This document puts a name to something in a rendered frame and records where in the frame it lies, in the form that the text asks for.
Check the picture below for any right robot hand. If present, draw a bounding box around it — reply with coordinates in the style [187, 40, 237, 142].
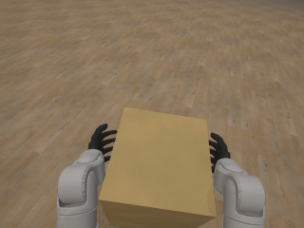
[208, 132, 231, 173]

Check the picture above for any right robot forearm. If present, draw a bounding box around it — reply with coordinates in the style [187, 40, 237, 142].
[214, 158, 266, 228]

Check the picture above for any carton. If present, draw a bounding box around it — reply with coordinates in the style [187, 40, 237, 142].
[99, 107, 217, 228]

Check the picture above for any left robot hand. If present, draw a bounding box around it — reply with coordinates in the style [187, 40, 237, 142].
[88, 123, 118, 162]

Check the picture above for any left robot forearm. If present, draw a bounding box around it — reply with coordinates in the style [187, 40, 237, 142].
[56, 149, 105, 228]

